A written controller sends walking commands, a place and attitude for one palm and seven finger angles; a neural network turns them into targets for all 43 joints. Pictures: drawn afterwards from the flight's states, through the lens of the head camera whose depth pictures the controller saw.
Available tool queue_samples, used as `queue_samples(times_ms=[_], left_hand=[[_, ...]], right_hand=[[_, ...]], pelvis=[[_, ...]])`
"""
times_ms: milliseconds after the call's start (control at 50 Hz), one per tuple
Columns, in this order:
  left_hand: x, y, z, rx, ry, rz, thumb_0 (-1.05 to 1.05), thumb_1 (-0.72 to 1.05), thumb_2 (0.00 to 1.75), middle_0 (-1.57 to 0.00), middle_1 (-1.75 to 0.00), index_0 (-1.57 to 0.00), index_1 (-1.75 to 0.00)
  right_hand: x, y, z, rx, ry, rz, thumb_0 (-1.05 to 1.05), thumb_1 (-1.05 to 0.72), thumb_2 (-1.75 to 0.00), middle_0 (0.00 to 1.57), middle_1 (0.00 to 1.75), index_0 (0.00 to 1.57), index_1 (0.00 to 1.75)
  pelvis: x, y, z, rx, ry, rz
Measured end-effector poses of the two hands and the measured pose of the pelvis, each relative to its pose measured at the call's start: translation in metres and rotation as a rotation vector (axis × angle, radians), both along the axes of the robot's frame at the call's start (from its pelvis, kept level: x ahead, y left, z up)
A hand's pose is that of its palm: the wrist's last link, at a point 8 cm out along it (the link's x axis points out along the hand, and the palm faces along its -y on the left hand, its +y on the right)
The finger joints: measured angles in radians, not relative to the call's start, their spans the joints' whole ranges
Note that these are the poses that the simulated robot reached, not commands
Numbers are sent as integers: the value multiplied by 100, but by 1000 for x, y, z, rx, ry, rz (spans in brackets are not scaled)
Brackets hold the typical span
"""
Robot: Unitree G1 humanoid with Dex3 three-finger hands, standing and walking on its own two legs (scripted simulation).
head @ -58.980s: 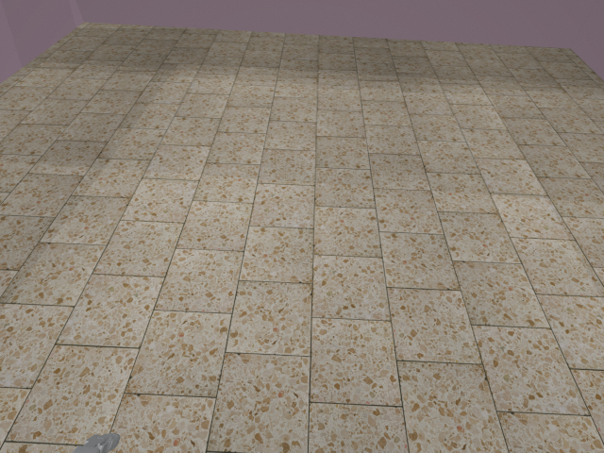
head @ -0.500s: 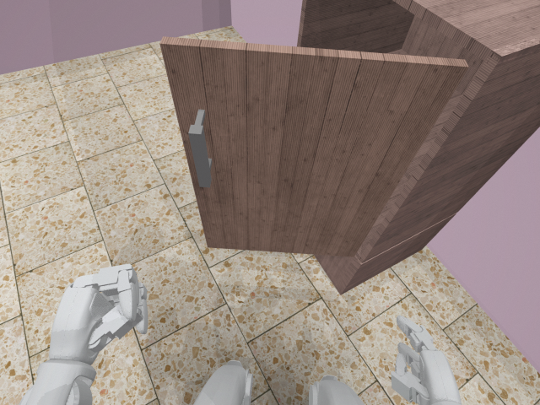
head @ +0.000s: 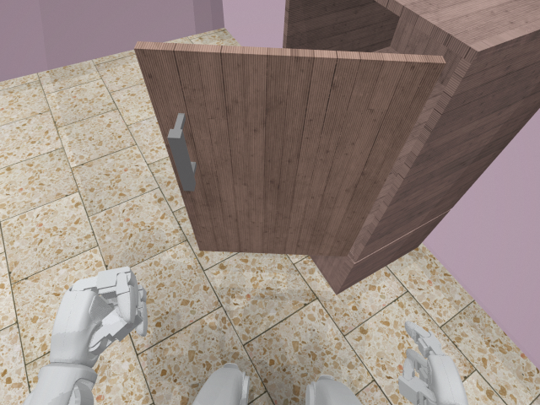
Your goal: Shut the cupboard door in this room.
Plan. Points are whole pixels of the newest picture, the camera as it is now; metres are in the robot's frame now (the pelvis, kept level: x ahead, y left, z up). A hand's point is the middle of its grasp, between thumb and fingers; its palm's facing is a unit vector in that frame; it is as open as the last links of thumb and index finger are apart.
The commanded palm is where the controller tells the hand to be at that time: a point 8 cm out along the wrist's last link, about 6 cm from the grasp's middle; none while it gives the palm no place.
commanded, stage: bring the fist close to the handle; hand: left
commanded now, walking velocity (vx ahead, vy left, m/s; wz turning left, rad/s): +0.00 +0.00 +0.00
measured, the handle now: (185, 154) +0.49 +0.19 +0.05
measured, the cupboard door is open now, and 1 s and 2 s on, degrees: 59 59 54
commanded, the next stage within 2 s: push the door shut along its arc in 1.38 s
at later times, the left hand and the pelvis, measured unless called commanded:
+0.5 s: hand (174, 253) +0.31 +0.16 +0.06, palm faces +0.02 -1.00 -0.03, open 3.1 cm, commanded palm +0.29 +0.21 +0.05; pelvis +0.00 -0.01 +0.01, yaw +0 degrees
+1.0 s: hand (202, 206) +0.39 +0.14 +0.05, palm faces +0.04 -1.00 -0.03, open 3.1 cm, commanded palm +0.36 +0.19 +0.05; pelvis +0.00 -0.01 +0.01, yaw -1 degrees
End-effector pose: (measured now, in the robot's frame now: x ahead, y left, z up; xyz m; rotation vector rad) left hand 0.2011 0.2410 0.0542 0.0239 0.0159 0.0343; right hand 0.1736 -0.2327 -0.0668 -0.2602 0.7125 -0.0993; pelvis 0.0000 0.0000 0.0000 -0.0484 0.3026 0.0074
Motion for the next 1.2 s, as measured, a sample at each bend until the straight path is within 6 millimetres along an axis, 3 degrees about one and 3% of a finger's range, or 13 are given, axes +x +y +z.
queue_samples(times_ms=[100,220,640,1020,1200], left_hand=[[6,-3,0,9,-15,-1,1,90,90,-130,-150,-130,-150],[28,-15,2,2,-41,-22,1,90,90,-130,-150,-130,-150],[107,-35,1,2,-34,-20,1,90,90,-130,-150,-130,-150],[168,-51,2,3,-47,3,1,90,90,-130,-150,-130,-150],[172,-57,1,8,-31,-4,1,90,90,-130,-150,-130,-150]], right_hand=[[3,-1,-2,3,-7,12,1,-90,-90,20,30,20,30],[-1,-4,-7,8,7,12,1,-90,-90,20,30,20,30],[-41,-25,-16,6,169,-70,1,-90,-90,20,30,20,30],[-65,-25,-26,18,265,-101,1,-90,-90,20,30,20,30],[-87,-27,-28,37,326,-136,1,-90,-90,20,30,20,30]], pelvis=[[-1,-4,-1,1,-1,5],[-4,-6,-2,4,0,6],[0,-9,9,26,7,-15],[-3,-7,9,30,28,-22],[-2,-7,12,36,30,-35]])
